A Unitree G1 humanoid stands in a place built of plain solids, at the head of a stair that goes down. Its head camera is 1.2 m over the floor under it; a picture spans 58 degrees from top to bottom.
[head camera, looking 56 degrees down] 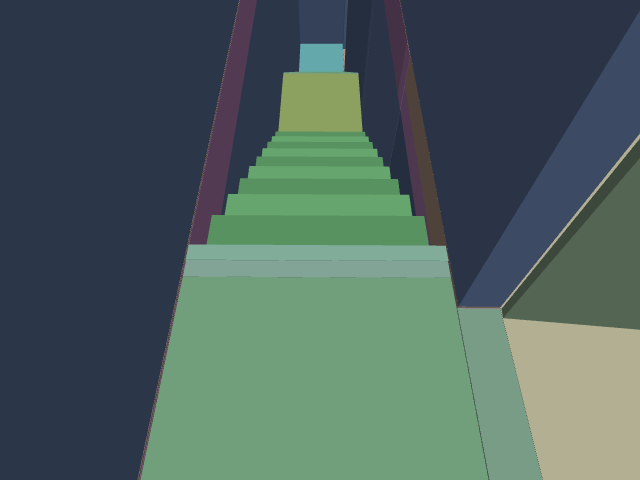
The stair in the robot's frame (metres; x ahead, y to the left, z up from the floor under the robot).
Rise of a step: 0.18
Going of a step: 0.26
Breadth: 0.85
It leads straight ahead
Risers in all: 10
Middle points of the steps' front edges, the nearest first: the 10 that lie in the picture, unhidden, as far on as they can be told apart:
0.79 0.01 0.00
1.05 0.01 -0.18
1.31 0.01 -0.36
1.57 0.01 -0.54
1.84 0.00 -0.72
2.10 0.00 -0.90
2.36 0.00 -1.08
2.62 0.00 -1.26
2.88 0.00 -1.45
3.15 0.00 -1.63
